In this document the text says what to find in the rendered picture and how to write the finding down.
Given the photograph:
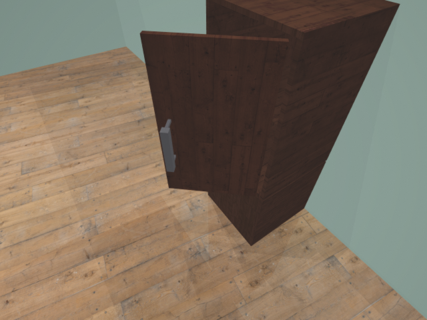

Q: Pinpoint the cupboard door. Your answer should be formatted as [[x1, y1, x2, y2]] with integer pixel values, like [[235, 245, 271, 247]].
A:
[[140, 31, 289, 197]]

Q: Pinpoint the handle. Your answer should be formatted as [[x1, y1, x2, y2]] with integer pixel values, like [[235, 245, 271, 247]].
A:
[[159, 119, 176, 172]]

